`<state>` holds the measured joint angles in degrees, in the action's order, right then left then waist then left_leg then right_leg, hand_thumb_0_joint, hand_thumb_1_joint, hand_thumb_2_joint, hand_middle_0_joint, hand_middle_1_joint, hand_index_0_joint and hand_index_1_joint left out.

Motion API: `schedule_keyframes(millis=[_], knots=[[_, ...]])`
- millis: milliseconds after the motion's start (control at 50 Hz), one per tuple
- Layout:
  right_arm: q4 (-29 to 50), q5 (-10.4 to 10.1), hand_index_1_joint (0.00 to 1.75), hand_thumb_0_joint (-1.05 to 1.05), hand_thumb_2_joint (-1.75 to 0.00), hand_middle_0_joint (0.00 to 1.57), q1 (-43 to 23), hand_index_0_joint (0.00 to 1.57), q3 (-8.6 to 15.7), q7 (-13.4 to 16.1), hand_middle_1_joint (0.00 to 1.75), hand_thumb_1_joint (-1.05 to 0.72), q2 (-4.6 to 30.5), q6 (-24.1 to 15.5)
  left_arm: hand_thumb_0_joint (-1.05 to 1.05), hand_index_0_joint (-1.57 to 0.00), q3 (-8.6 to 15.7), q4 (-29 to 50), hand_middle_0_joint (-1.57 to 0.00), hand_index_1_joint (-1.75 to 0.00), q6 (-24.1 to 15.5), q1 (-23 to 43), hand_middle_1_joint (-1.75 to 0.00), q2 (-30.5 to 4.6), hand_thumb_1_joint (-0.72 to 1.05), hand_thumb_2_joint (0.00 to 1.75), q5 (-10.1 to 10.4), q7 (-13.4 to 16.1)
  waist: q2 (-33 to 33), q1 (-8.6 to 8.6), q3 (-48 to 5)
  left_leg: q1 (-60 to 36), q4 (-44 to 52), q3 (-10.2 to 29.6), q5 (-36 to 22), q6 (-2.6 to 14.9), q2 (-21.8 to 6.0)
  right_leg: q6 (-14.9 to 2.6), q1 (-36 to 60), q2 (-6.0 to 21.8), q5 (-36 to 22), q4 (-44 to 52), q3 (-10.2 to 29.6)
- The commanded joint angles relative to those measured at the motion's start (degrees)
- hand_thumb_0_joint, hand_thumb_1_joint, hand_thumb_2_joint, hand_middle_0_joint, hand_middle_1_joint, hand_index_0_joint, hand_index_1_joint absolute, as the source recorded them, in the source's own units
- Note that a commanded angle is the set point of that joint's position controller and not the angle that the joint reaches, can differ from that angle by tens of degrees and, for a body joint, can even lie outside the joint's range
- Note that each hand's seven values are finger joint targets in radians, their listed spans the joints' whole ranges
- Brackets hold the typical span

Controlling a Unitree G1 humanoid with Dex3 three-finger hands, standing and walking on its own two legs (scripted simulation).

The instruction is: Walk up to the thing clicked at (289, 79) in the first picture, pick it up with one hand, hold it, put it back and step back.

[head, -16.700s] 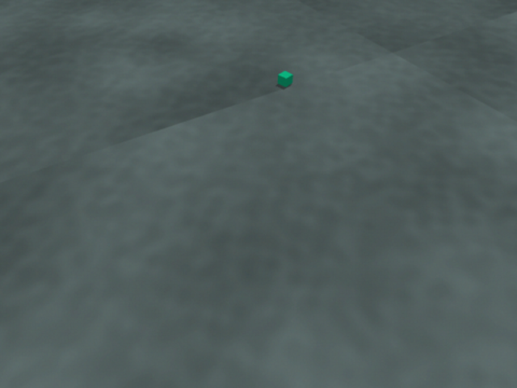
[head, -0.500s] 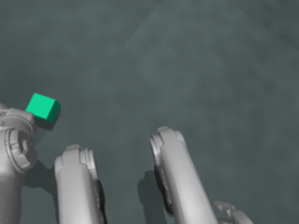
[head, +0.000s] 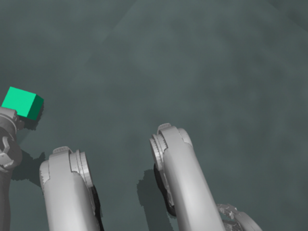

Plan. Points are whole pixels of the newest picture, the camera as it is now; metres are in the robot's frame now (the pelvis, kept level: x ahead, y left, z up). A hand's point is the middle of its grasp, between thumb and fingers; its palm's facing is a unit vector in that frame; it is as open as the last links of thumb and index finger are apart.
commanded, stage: rise first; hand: left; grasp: from above
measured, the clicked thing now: (23, 104) +0.50 +0.31 -0.30
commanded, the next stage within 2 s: approach in 0.22 s
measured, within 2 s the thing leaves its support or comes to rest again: neither
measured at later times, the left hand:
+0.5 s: hand out of the picture +0.43 +0.32 -0.18, palm faces -0.18 -0.42 -0.89, open 13.7 cm
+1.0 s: hand (11, 80) +0.54 +0.29 -0.19, palm faces -0.06 -0.41 -0.91, open 14.3 cm
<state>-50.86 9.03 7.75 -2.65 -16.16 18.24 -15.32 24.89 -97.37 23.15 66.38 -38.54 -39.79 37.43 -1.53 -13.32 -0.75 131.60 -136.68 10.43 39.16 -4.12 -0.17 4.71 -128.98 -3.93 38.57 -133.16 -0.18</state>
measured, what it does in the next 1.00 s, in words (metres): stands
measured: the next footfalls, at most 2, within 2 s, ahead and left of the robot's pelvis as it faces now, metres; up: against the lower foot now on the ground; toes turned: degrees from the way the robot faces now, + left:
none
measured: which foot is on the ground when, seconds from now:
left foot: down 0.00-1.00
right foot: down 0.00-1.00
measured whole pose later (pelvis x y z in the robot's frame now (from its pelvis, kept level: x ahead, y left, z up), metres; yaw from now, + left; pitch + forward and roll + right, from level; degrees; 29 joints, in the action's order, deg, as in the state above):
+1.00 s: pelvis +0.01 +0.01 +0.00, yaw -7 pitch +33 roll -13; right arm -44.1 10.0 11.7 -13.7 -20.1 22.4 -14.3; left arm 22.6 -102.4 27.7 83.3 -58.2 -41.7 44.0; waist 2.4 -26.2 8.9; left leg 133.2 -140.7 16.2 41.8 -3.5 -0.8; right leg 5.8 -127.7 -4.8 38.9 -131.7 -5.3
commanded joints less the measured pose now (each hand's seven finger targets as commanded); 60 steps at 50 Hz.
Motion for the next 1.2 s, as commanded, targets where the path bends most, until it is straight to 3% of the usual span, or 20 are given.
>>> schedule_keyframes(millis=[0, 100, 200, 260, 320, 460, 540, 620, 680, 720, 780, 860, 940, 980, 1020, 1040, 1060, 1080, 1120, 1180], knots=[[-1.2, 0.5, 0.30, 0.00, -0.90, 0.20, 14.2, 0.20, 2.8, 0.0, 0.30, -0.91, 13.2, -0.3, 0.00, -0.18, -1.6, 5.0, -0.20, -0.92, 0.0, 16.4, -0.89, -16.5, -0.46, 0.93, -1.7, 2.0, -10.4, -1.56, -38.8, -23.4, 10.9, -8.8, -9.4, 5.04, -1.0, -4.88, 23.4, 0.5, -11.5, 15.0, -7.9], [-0.9, 0.5, 0.30, 0.00, -0.90, 0.20, 14.4, 0.20, 2.3, -0.3, 0.30, -0.91, 13.9, -0.4, 0.00, -0.19, -1.2, 5.1, -0.22, -0.89, -0.4, 16.1, -0.87, -17.2, -0.44, 0.91, -2.3, 1.9, -12.5, -1.74, -39.1, -25.1, 11.1, -7.8, -9.5, 4.52, -1.2, -5.37, 22.7, -0.1, -11.5, 13.7, -8.9], [-1.4, 0.8, 0.30, 0.00, -0.90, 0.20, 13.8, 0.20, 2.3, -0.5, 0.30, -0.91, 14.5, -0.6, 0.00, -0.22, -2.5, 7.0, -0.24, -0.88, -0.8, 17.7, -0.86, -17.9, -0.41, 0.88, -2.7, 1.3, -14.1, -2.91, -37.2, -24.3, 10.6, -7.6, -9.0, 4.87, -1.1, -5.28, 21.4, 0.0, -11.2, 13.1, -9.5], [-1.4, 0.6, 0.30, 0.00, -0.90, 0.20, 13.9, 0.20, 2.4, -0.5, 0.30, -0.91, 14.7, -0.7, 0.00, -0.23, -2.9, 7.8, -0.25, -0.86, -0.8, 16.0, -0.84, -17.4, -0.41, 0.87, -2.7, 1.4, -16.4, -2.21, -37.8, -27.0, 11.2, -7.3, -9.5, 4.35, -1.1, -5.69, 20.3, 0.0, -11.4, 12.3, -10.1], [-1.3, 0.5, 0.30, 0.00, -0.89, 0.20, 14.9, 0.20, 2.1, -0.7, 0.30, -0.90, 14.8, -0.6, 0.00, -0.15, -3.2, 6.8, -0.17, -0.93, -0.8, 16.5, -0.89, -16.2, -0.48, 0.94, -2.7, 1.5, -16.6, -2.99, -37.4, -26.6, 11.1, -7.1, -10.0, 4.14, -1.2, -5.95, 19.9, -0.2, -11.9, 12.0, -10.2], [-3.3, 1.7, 0.30, 0.00, -0.89, 0.20, 15.8, 0.20, 0.2, -0.5, 0.30, -0.90, 16.5, -1.7, 0.00, -0.15, -5.3, 0.4, -0.18, -0.93, -1.9, 24.3, -0.91, -17.0, -0.48, 0.94, -3.3, 3.6, -13.2, -8.66, -31.9, -23.6, 9.8, -5.4, -6.4, 4.82, -1.4, -5.46, 19.2, -0.4, -9.7, 13.4, -11.0], [-3.8, 2.6, 0.30, 0.00, -0.89, 0.20, 14.8, 0.20, -1.6, -0.3, 0.30, -0.90, 17.9, -2.7, 0.00, -0.16, -5.4, -2.0, -0.18, -0.93, -2.3, 27.2, -0.91, -21.2, -0.47, 0.92, -4.0, 6.0, -15.9, -10.50, -30.9, -25.2, 9.8, -5.0, -5.5, 4.82, -1.2, -5.25, 19.6, 0.1, -9.7, 13.7, -11.8], [-3.3, 3.4, 0.30, 0.00, -0.90, 0.20, 14.3, 0.20, -3.6, -0.3, 0.30, -0.91, 18.9, -3.0, 0.00, -0.12, -6.3, -3.0, -0.15, -0.98, -1.8, 30.5, -0.95, -22.5, -0.53, 0.96, -3.2, 7.0, -18.7, -13.35, -29.8, -27.2, 10.1, -4.4, -6.2, 4.57, -1.4, -5.17, 20.3, 0.3, -11.4, 13.5, -12.6], [-1.8, 3.5, 0.30, 0.00, -0.90, 0.20, 14.2, 0.20, -5.5, -0.7, 0.30, -0.91, 19.6, -2.6, 0.00, -0.08, -5.9, -3.8, -0.10, -1.03, -0.7, 31.5, -1.01, -25.2, -0.58, 1.00, -3.3, 8.0, -21.0, -14.05, -31.0, -28.7, 9.7, -3.9, -9.1, 4.30, -1.9, -5.15, 22.2, 0.2, -14.5, 13.0, -12.9], [-1.4, 3.4, 0.30, 0.00, -0.90, 0.20, 13.6, 0.20, -6.2, -0.8, 0.30, -0.91, 20.7, -2.3, 0.00, -0.06, -5.2, -3.1, -0.09, -1.04, -0.1, 33.2, -1.01, -28.8, -0.61, 1.03, -3.9, 8.9, -22.5, -13.85, -31.5, -29.6, 9.3, -3.6, -11.5, 4.12, -2.1, -5.01, 23.4, 0.5, -17.0, 12.4, -13.2], [1.0, 3.4, 0.30, 0.00, -0.90, 0.20, 13.9, 0.20, -7.3, -1.6, 0.30, -0.92, 21.1, -1.2, 0.00, -0.05, -5.4, -2.5, -0.08, -1.06, 1.4, 32.9, -1.02, -30.7, -0.61, 1.04, -4.6, 9.5, -23.7, -14.35, -31.3, -29.4, 8.6, -3.6, -13.5, 4.33, -2.3, -4.78, 25.1, 0.2, -19.3, 12.3, -13.3], [4.0, 2.0, 0.30, 0.00, -0.90, 0.20, 14.7, 0.20, -7.3, -2.7, 0.30, -0.92, 21.8, 0.6, 0.00, -0.05, -4.4, 0.3, -0.08, -1.06, 3.3, 34.4, -1.02, -33.6, -0.61, 1.04, -4.6, 10.0, -27.4, -13.29, -34.3, -30.3, 8.4, -3.7, -16.0, 4.10, -2.7, -4.82, 26.8, -0.2, -21.7, 12.4, -13.5], [5.4, 0.5, 0.30, 0.00, -0.90, 0.20, 17.1, 0.20, -6.1, -4.0, 0.30, -0.92, 22.3, 1.9, 0.00, -0.05, -4.6, 1.2, -0.08, -1.06, 5.7, 30.6, -1.03, -32.0, -0.61, 1.02, -2.8, 8.6, -25.9, -13.23, -34.1, -28.5, 8.7, -3.6, -15.9, 4.22, -2.8, -4.29, 28.2, -1.1, -22.2, 13.1, -14.0], [6.7, -0.8, 0.30, 0.00, -0.91, 0.20, 18.2, 0.20, -4.4, -4.7, 0.30, -0.93, 22.4, 2.5, 0.00, -0.05, -2.6, 5.5, -0.08, -1.06, 6.5, 28.4, -1.03, -32.1, -0.61, 1.01, -1.6, 8.0, -27.7, -9.85, -39.2, -30.7, 9.5, -3.6, -17.5, 3.70, -3.0, -4.67, 29.7, -1.2, -22.5, 13.2, -14.6], [7.6, -2.0, 0.30, 0.00, -0.91, 0.20, 19.4, 0.20, -3.3, -5.5, 0.30, -0.93, 21.8, 3.2, 0.00, -0.06, -2.8, 7.1, -0.07, -1.06, 7.6, 24.9, -1.05, -28.4, -0.60, 0.99, 0.1, 7.0, -29.1, -8.38, -40.5, -31.9, 10.4, -3.6, -18.5, 3.12, -3.0, -5.26, 28.4, -1.7, -22.6, 12.7, -14.7], [6.7, -2.1, 0.30, 0.00, -0.91, 0.20, 19.3, 0.20, -3.2, -5.7, 0.30, -0.93, 21.1, 3.5, 0.00, -0.06, -3.8, 4.4, -0.07, -1.06, 8.3, 22.2, -1.05, -25.5, -0.60, 0.99, 1.1, 6.3, -27.4, -8.66, -38.0, -29.9, 10.6, -3.7, -17.9, 3.29, -2.9, -5.22, 27.5, -1.9, -22.4, 12.8, -14.5], [6.9, -2.8, 0.30, 0.00, -0.90, 0.20, 20.0, 0.20, -2.2, -5.9, 0.30, -0.93, 21.4, 3.5, 0.00, -0.06, -3.1, 7.3, -0.07, -1.06, 8.2, 22.2, -1.05, -24.5, -0.58, 0.97, 1.7, 5.7, -26.7, -8.18, -39.9, -29.6, 10.3, -3.4, -17.9, 3.36, -2.9, -5.26, 27.0, -1.9, -22.2, 12.6, -14.6], [6.6, -3.0, 0.30, 0.00, -0.90, 0.20, 20.1, 0.20, -1.9, -6.1, 0.30, -0.93, 20.9, 3.6, 0.00, -0.07, -4.6, 5.1, -0.07, -1.06, 8.7, 20.4, -1.05, -21.2, -0.57, 0.97, 2.7, 4.8, -23.7, -9.38, -37.2, -27.4, 10.1, -3.4, -17.0, 3.62, -2.7, -5.09, 25.8, -2.0, -21.7, 12.7, -14.3], [5.1, -3.3, 0.30, 0.00, -0.90, 0.20, 19.9, 0.20, -1.0, -5.9, 0.30, -0.92, 20.7, 3.4, 0.00, -0.07, -5.8, 4.9, -0.08, -1.04, 8.4, 19.0, -1.03, -18.8, -0.57, 0.97, 4.0, 3.5, -20.5, -9.66, -33.0, -24.3, 11.0, -3.3, -13.3, 3.99, -2.4, -4.95, 23.5, -2.4, -18.3, 13.6, -14.0], [2.9, -2.9, 0.30, 0.00, -0.90, 0.20, 20.1, 0.20, -1.8, -5.5, 0.30, -0.91, 18.6, 2.9, 0.00, -0.08, -8.3, 5.8, -0.08, -1.04, 7.2, 22.3, -1.04, -16.3, -0.55, 0.95, 3.6, 2.6, -17.7, -10.74, -29.6, -23.1, 10.9, -2.6, -9.9, 4.38, -2.2, -5.12, 20.4, -2.1, -15.1, 14.0, -13.4]])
